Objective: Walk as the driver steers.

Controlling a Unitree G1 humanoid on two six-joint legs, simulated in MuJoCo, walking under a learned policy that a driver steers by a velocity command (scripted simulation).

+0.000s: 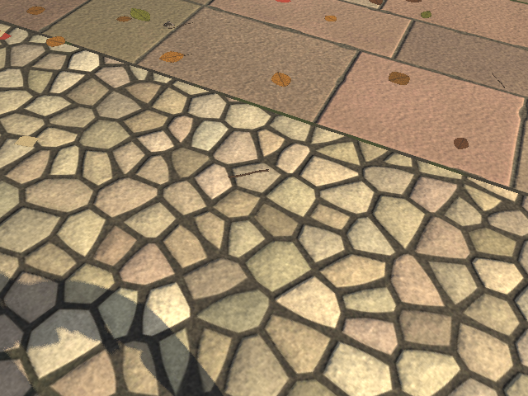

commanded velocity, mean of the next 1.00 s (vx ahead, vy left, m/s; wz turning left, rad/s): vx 0.99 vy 0.00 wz -0.83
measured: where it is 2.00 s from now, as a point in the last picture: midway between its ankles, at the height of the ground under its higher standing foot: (428, 180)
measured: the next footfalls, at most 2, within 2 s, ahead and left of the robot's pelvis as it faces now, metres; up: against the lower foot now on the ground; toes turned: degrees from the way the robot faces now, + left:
right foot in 0.20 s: +0.40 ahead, -0.05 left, +0.00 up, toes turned -8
left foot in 0.60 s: +0.77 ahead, +0.08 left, +0.00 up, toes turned -38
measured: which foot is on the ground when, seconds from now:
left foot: down 0.00-0.20, up 0.22-0.58, down 0.60-1.00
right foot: up 0.00-0.18, down 0.20-0.60, up 0.62-1.00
